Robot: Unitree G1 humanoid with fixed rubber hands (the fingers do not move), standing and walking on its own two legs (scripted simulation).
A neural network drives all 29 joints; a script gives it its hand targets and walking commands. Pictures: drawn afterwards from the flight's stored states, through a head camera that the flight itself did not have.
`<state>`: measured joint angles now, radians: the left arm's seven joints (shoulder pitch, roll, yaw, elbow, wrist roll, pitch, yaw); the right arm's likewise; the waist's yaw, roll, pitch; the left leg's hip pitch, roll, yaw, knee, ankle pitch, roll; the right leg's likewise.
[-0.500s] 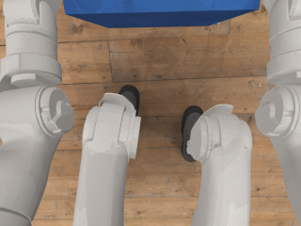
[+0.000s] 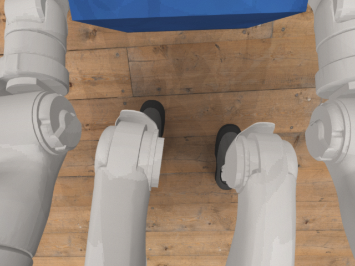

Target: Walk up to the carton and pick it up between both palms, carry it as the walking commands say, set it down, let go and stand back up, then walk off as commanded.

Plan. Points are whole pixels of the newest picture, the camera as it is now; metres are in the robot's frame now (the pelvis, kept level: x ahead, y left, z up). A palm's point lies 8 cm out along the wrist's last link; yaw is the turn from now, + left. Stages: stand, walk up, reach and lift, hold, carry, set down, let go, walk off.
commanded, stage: set down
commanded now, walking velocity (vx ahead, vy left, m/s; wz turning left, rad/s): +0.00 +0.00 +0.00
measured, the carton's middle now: out of the picture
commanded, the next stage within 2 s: let go in 1.56 s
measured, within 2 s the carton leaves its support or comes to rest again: neither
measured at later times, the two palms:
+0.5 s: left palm out of the picture +0.53 +0.30 -0.16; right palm out of the picture +0.60 -0.13 -0.15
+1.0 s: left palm out of the picture +0.53 +0.30 -0.02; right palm out of the picture +0.62 -0.14 -0.01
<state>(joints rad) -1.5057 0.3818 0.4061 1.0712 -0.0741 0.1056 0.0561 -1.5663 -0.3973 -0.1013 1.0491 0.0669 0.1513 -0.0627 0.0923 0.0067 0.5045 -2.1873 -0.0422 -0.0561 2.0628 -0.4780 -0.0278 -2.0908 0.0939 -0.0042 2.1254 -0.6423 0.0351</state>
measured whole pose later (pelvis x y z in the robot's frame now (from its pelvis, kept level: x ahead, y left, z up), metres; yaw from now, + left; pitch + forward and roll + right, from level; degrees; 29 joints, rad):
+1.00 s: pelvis +0.00 -0.02 +0.08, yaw +2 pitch +29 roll +1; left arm -1.43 0.49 0.35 0.75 -0.18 0.38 0.02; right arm -1.54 -0.49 -0.12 0.76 0.14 0.42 -0.08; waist 0.09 -0.03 0.52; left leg -1.84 -0.04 -0.06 1.81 -0.48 -0.05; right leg -1.77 0.08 0.00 1.90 -0.63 -0.01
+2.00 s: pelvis +0.03 -0.01 +0.29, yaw +2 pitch +17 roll +0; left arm -0.69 0.51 0.20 0.40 -0.16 0.32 -0.13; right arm -0.77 -0.39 -0.10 0.36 0.14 0.39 -0.08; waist 0.06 -0.06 0.51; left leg -1.03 -0.02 -0.06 1.03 -0.29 -0.03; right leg -0.97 0.06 0.04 1.09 -0.41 0.00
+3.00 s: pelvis +0.13 -0.04 +0.37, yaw +3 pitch +1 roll +3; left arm 0.27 0.26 0.08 0.43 -0.06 0.10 -0.11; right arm 0.20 -0.19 -0.01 0.45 0.04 0.09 0.00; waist 0.00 -0.07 0.02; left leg -0.27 -0.02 -0.06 0.47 -0.22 -0.05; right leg -0.26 0.04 0.06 0.60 -0.36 -0.05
